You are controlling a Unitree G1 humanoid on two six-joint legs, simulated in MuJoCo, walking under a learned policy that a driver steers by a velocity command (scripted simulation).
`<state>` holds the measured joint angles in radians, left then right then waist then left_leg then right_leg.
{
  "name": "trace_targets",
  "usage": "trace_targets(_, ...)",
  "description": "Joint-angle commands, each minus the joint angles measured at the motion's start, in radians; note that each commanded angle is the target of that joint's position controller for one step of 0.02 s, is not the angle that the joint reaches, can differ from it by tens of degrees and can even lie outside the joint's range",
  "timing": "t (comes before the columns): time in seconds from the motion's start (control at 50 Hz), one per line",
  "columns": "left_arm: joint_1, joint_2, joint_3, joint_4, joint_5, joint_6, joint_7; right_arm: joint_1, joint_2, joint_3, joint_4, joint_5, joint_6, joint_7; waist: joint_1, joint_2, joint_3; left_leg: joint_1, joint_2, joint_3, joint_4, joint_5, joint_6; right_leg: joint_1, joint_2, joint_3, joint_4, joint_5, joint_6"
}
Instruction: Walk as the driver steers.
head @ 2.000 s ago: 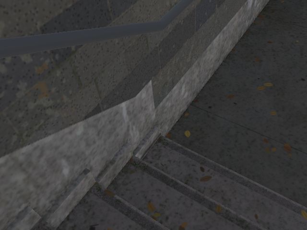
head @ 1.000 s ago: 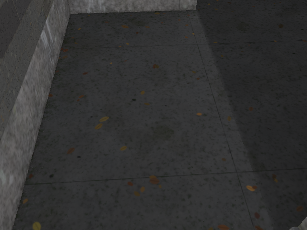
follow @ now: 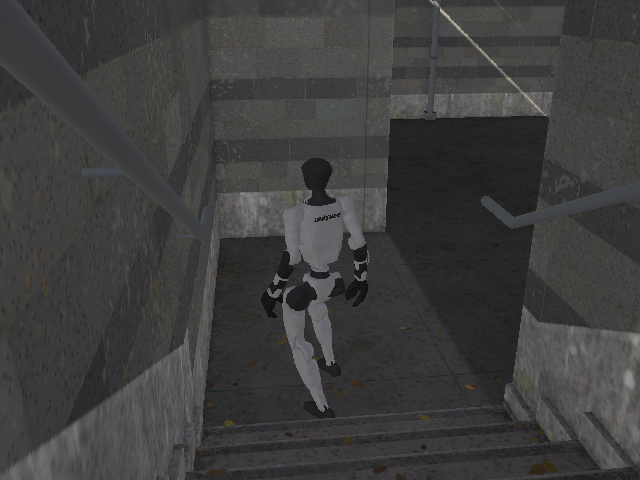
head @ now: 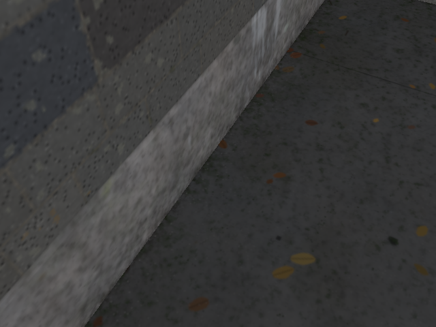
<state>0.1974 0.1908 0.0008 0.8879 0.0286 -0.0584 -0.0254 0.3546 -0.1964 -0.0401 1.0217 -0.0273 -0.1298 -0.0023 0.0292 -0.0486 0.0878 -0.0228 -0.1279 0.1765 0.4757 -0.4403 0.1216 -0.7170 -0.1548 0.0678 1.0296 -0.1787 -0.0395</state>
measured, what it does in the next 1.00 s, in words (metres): walks ahead, turning right: right foot, then left foot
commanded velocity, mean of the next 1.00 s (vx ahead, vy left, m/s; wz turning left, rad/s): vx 1.00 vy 0.00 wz -0.85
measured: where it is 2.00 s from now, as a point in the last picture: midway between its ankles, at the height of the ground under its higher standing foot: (427, 135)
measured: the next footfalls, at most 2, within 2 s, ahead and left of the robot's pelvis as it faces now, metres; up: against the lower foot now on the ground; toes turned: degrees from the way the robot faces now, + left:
right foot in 0.14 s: +0.37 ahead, -0.10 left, +0.00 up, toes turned -9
left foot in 0.58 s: +0.84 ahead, -0.10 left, +0.00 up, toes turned -36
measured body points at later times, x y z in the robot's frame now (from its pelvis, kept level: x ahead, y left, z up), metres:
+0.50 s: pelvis +0.50 -0.11 +0.02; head +0.53 -0.14 +0.47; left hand +0.55 +0.18 -0.10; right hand +0.69 -0.41 -0.04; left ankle +0.77 -0.02 -0.66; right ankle +0.33 -0.09 -0.72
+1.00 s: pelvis +0.90 -0.34 -0.01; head +0.93 -0.35 +0.44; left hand +1.26 -0.43 -0.04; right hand +0.63 -0.42 -0.13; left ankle +0.82 -0.08 -0.70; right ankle +0.98 -0.52 -0.67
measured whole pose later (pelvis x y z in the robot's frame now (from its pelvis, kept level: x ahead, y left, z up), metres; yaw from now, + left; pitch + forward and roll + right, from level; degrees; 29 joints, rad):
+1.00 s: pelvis +0.90 -0.34 -0.01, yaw -54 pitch +0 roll +1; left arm -0.10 0.32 0.04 0.60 0.03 0.01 -0.08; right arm 0.54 -0.27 -0.03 0.98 0.00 -0.11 -0.03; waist -0.06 -0.03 0.05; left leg 0.26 0.04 0.31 0.34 -0.47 -0.06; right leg -0.76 0.04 -0.12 0.87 -0.04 -0.17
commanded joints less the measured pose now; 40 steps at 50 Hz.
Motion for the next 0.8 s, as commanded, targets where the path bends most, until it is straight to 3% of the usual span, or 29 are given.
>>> trace_targets(0.02, -0.041, 0.114, 0.027, -0.065, -0.008, -0.018, -0.014, -0.119, -0.155, -0.036, -0.091, 0.024, -0.058, 0.005, 0.024, 0.081, 0.073, -0.212, 0.264, -0.031, -0.354, 0.744, 0.017, 0.211, 0.029, -0.122, -0.267, 0.225, -0.057)
trace_targets(0.06, -0.031, 0.116, 0.038, -0.053, 0.000, -0.027, -0.024, -0.081, -0.200, -0.043, -0.089, 0.037, -0.052, 0.003, 0.034, 0.096, 0.010, -0.063, 0.266, 0.041, -0.271, 1.080, -0.014, 0.288, 0.132, -0.200, -0.365, 0.254, -0.108)
trace_targets(0.08, 0.030, 0.119, 0.047, -0.029, -0.001, -0.017, -0.030, -0.077, -0.221, -0.048, -0.102, 0.027, -0.036, -0.009, 0.069, 0.143, -0.069, 0.009, 0.283, 0.047, -0.165, 1.282, -0.025, 0.363, 0.197, -0.229, -0.348, 0.212, -0.124)
trace_targets(0.1, 0.116, 0.156, 0.066, -0.003, 0.001, -0.014, -0.030, -0.091, -0.254, -0.060, -0.129, 0.010, -0.013, -0.021, 0.124, 0.115, -0.134, 0.034, 0.309, 0.056, 0.017, 1.392, -0.041, 0.441, 0.238, -0.243, -0.341, 0.162, -0.147)
trace_targets(0.12, 0.296, 0.184, 0.086, 0.040, -0.005, -0.007, -0.032, -0.134, -0.262, -0.064, -0.153, -0.006, 0.009, -0.027, 0.230, 0.129, -0.221, -0.016, 0.327, 0.036, 0.266, 1.432, -0.034, 0.629, 0.263, -0.235, -0.330, 0.115, -0.176)
trace_targets(0.14, 0.475, 0.220, 0.115, 0.078, -0.010, 0.005, -0.019, -0.218, -0.264, -0.067, -0.175, -0.005, 0.020, -0.021, 0.349, 0.102, -0.272, -0.132, 0.262, 0.056, 0.648, 1.244, -0.035, 0.807, 0.241, -0.171, -0.396, 0.052, -0.223)
trace_targets(0.16, 0.400, 0.253, 0.131, 0.077, -0.030, 0.027, -0.007, -0.269, -0.111, -0.033, -0.209, -0.015, 0.010, 0.000, 0.269, -0.179, -0.164, -0.457, 0.063, 0.034, 1.112, 0.194, -0.063, 0.843, 0.132, 0.093, -0.432, -0.053, -0.254)
trace_targets(0.18, 0.285, 0.371, 0.144, 0.010, 0.016, 0.033, -0.006, -0.137, -0.027, 0.004, -0.347, 0.011, -0.003, 0.006, 0.058, -0.364, -0.344, -0.805, 0.009, -0.166, 1.286, -0.084, -0.094, 1.077, -0.087, 0.729, -0.636, -0.220, -0.461)
trace_targets(0.2, 0.254, 0.313, 0.141, -0.022, 0.020, 0.031, -0.002, -0.158, -0.088, 0.009, -0.331, -0.006, -0.015, -0.005, 0.081, -0.089, -0.334, -0.826, 0.076, -0.279, 1.162, 0.011, -0.064, 1.087, -0.111, 0.832, -0.777, -0.271, -0.415)
trace_targets(0.22, 0.224, 0.254, 0.132, -0.015, 0.014, 0.026, 0.006, -0.171, -0.123, 0.007, -0.322, -0.002, -0.015, -0.006, 0.043, 0.058, -0.194, -0.788, 0.127, -0.286, 1.016, 0.095, -0.069, 0.910, -0.080, 0.723, -0.779, -0.237, -0.355)
trace_targets(0.24, 0.198, 0.208, 0.114, -0.022, 0.016, 0.015, 0.011, -0.215, -0.132, 0.008, -0.332, -0.003, -0.010, -0.012, 0.014, 0.129, -0.127, -0.722, 0.165, -0.275, 0.925, 0.099, -0.074, 0.771, -0.031, 0.619, -0.767, -0.163, -0.308)
trace_targets(0.26, 0.180, 0.223, 0.109, -0.039, 0.007, -0.004, 0.018, -0.231, -0.130, 0.014, -0.342, -0.029, 0.010, -0.012, -0.010, 0.135, -0.101, -0.677, 0.182, -0.281, 0.867, 0.098, -0.085, 0.686, 0.002, 0.546, -0.758, -0.080, -0.290)
trace_targets(0.28, 0.180, 0.210, 0.096, -0.036, -0.010, -0.020, 0.021, -0.225, -0.136, 0.014, -0.333, -0.039, 0.035, -0.010, -0.034, 0.110, -0.081, -0.616, 0.201, -0.280, 0.790, 0.125, -0.099, 0.608, 0.041, 0.480, -0.777, -0.042, -0.267)
trace_targets(0.34, 0.225, 0.246, 0.099, -0.025, -0.036, -0.060, 0.017, -0.322, -0.134, 0.026, -0.384, -0.032, 0.079, -0.005, -0.030, 0.057, -0.014, -0.603, 0.218, -0.223, 0.606, 0.155, -0.147, 0.499, 0.116, 0.382, -0.820, 0.122, -0.251)
trace_targets(0.4, 0.264, 0.272, 0.106, -0.023, -0.033, -0.050, 0.013, -0.488, -0.126, 0.037, -0.435, -0.018, 0.063, -0.005, 0.044, 0.047, 0.028, -0.594, 0.181, -0.171, 0.334, 0.349, -0.181, 0.524, 0.161, 0.323, -0.821, 0.442, -0.198)
trace_targets(0.42, 0.316, 0.271, 0.108, -0.005, -0.045, -0.045, 0.014, -0.498, -0.124, 0.040, -0.433, -0.008, 0.065, -0.002, 0.069, 0.024, 0.009, -0.555, 0.152, -0.151, 0.258, 0.421, -0.175, 0.539, 0.182, 0.305, -0.797, 0.517, -0.160)
trace_targets(0.48, 0.360, 0.253, 0.106, 0.018, -0.044, -0.050, 0.004, -0.583, -0.108, 0.043, -0.466, 0.013, 0.064, -0.014, 0.115, -0.023, -0.035, -0.491, 0.111, -0.134, 0.131, 0.488, -0.153, 0.631, 0.162, 0.317, -0.755, 0.688, -0.142)
trace_targets(0.5, 0.310, 0.273, 0.111, -0.002, -0.036, -0.054, 0.004, -0.522, -0.131, 0.040, -0.456, 0.014, 0.062, -0.021, 0.084, -0.063, -0.060, -0.417, 0.106, -0.149, 0.058, 0.476, -0.138, 0.639, 0.175, 0.324, -0.735, 0.716, -0.144)
trace_targets(0.54, 0.237, 0.317, 0.125, -0.013, -0.033, -0.066, 0.012, -0.380, -0.210, 0.010, -0.419, 0.018, 0.053, -0.042, 0.000, -0.050, -0.115, -0.183, 0.070, -0.194, 0.029, 0.461, -0.122, 0.608, 0.177, 0.369, -0.570, 0.895, -0.112)
trace_targets(0.56, 0.174, 0.348, 0.131, -0.027, -0.025, -0.071, 0.010, -0.216, -0.277, -0.017, -0.378, 0.019, 0.043, -0.050, -0.098, -0.052, -0.192, -0.055, 0.093, -0.231, 0.051, 0.406, -0.106, 0.603, 0.171, 0.383, -0.377, 0.905, -0.111)
trace_targets(0.58, 0.103, 0.326, 0.124, -0.054, -0.023, -0.076, 0.004, 0.029, -0.345, -0.044, -0.317, 0.011, 0.037, -0.060, -0.219, -0.031, -0.301, 0.158, 0.171, -0.290, 0.059, 0.312, -0.090, 0.520, 0.203, 0.351, -0.124, 0.805, -0.101)
trace_targets(0.6, 0.067, 0.191, 0.091, -0.101, -0.019, -0.072, 0.008, 0.208, -0.407, -0.067, -0.276, -0.018, 0.031, -0.064, -0.254, 0.152, -0.426, 0.355, 0.410, -0.497, 0.045, 0.052, -0.046, 0.354, 0.290, 0.240, 0.239, 0.118, -0.101)
trace_targets(0.62, 0.250, 0.153, 0.067, -0.132, -0.056, -0.046, 0.014, 0.081, -0.402, -0.065, -0.287, -0.032, 0.046, -0.050, -0.083, 0.451, -0.534, 0.450, 0.618, -1.040, -0.148, -0.339, 0.040, 0.122, 0.335, 0.143, 0.406, -0.345, -0.094)
trace_targets(0.64, 0.214, 0.218, 0.064, -0.099, -0.033, -0.037, 0.019, -0.060, -0.301, -0.054, -0.306, -0.034, 0.051, -0.046, -0.067, 0.345, -0.349, 0.294, 0.545, -1.012, -0.227, -0.577, 0.034, 0.026, 0.237, 0.110, 0.365, -0.212, -0.110)
trace_targets(0.66, 0.151, 0.250, 0.077, -0.098, -0.021, -0.026, 0.009, -0.124, -0.208, -0.035, -0.307, -0.034, 0.054, -0.042, -0.078, 0.243, -0.239, 0.162, 0.500, -0.816, -0.201, -0.371, 0.032, 0.037, 0.202, 0.066, 0.329, -0.133, -0.099)
trace_targets(0.68, 0.097, 0.234, 0.072, -0.117, -0.007, -0.013, 0.007, -0.112, -0.188, -0.030, -0.288, -0.028, 0.049, -0.047, -0.072, 0.144, -0.188, 0.100, 0.477, -0.705, -0.207, -0.182, 0.034, 0.041, 0.176, 0.052, 0.303, -0.110, -0.095)
trace_targets(0.7, 0.048, 0.225, 0.071, -0.135, 0.010, -0.003, -0.004, -0.089, -0.182, -0.020, -0.256, -0.022, 0.044, -0.052, -0.071, 0.106, -0.146, 0.056, 0.440, -0.590, -0.203, -0.049, 0.018, 0.033, 0.147, 0.053, 0.270, -0.087, -0.094)
trace_targets(0.74, -0.026, 0.163, 0.056, -0.196, 0.012, 0.028, -0.018, 0.006, -0.186, -0.020, -0.193, -0.013, 0.023, -0.046, -0.072, 0.117, -0.084, 0.043, 0.436, -0.455, -0.233, 0.087, -0.002, -0.027, 0.121, 0.011, 0.277, -0.105, -0.084)
trace_targets(0.8, -0.144, 0.147, 0.049, -0.278, 0.022, 0.058, -0.028, 0.050, -0.171, -0.015, -0.143, 0.019, -0.012, -0.026, -0.042, 0.118, -0.007, 0.029, 0.441, -0.302, -0.282, 0.283, -0.041, -0.167, 0.079, 0.007, 0.274, -0.072, -0.081)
